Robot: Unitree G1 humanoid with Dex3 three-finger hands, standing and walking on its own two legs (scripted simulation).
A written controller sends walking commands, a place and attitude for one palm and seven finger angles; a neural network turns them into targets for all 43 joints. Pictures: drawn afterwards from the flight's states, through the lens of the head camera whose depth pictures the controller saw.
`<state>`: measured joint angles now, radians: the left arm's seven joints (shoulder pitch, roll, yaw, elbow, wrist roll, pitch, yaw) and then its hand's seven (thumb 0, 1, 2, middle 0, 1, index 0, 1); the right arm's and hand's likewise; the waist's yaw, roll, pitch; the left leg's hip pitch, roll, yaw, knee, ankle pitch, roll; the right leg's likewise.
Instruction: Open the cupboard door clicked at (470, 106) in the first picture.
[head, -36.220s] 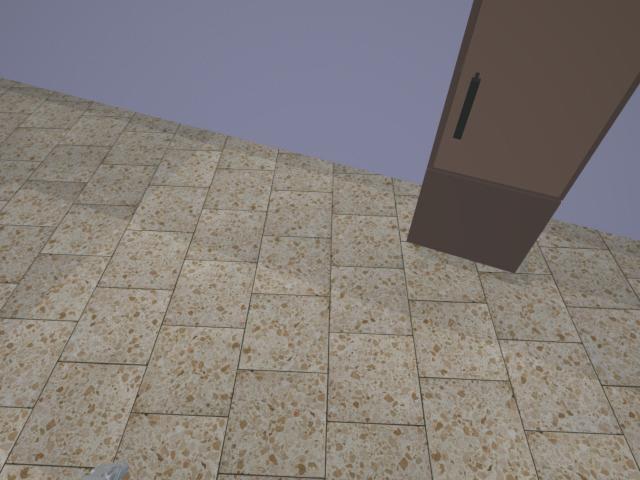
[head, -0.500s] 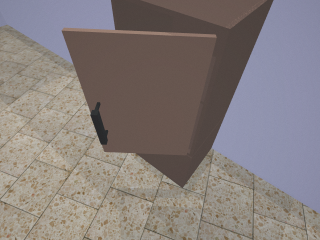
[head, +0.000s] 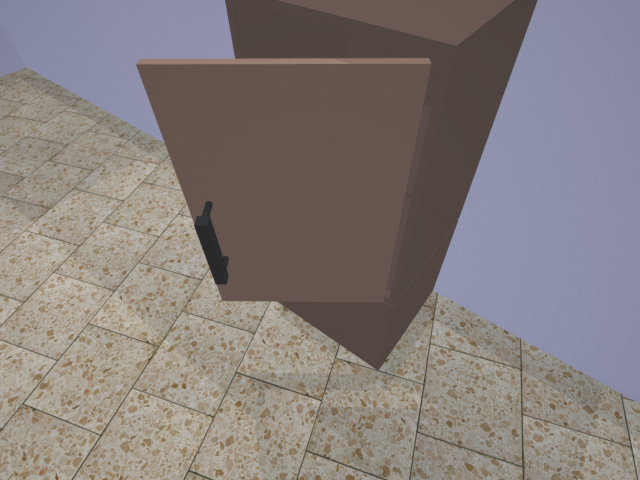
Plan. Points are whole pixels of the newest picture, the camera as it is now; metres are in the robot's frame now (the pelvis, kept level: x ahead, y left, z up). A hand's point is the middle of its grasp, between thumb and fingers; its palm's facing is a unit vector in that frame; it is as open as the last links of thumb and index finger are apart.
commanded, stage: come to a stop and stand still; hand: left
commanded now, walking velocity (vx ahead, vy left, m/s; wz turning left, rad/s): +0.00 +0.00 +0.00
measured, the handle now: (215, 244) +0.55 +0.24 -0.10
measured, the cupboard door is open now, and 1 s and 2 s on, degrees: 36 36 36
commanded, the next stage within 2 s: look again from close up in 0.06 s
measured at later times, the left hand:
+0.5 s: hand out of the picture +0.01 +0.17 -0.18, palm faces +0.00 -0.98 -0.19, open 7.3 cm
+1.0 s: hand (199, 400) +0.22 +0.17 -0.02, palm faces +0.09 -1.00 -0.01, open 7.8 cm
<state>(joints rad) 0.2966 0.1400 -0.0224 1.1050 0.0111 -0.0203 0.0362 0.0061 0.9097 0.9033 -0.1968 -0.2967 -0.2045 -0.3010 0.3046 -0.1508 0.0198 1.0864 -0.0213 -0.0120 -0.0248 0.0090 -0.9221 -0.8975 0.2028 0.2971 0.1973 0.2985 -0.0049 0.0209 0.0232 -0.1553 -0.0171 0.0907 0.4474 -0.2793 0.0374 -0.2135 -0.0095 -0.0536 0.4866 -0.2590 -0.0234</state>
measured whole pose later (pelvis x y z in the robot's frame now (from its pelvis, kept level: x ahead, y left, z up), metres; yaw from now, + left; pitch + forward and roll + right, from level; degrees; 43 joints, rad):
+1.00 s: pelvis -0.01 -0.01 -0.05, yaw +1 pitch +11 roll +1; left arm 0.27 0.16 0.15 0.27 -0.23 -0.54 -0.20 0.01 0.78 0.84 -0.20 -0.39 -0.21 -0.39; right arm 0.18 -0.26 -0.05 0.67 0.00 -0.27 0.00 0.01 -0.90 -0.90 0.21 0.30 0.20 0.30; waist -0.02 -0.03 -0.14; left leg -0.63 -0.01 0.08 0.89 -0.45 0.03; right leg -0.68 -0.03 -0.07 0.92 -0.44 -0.04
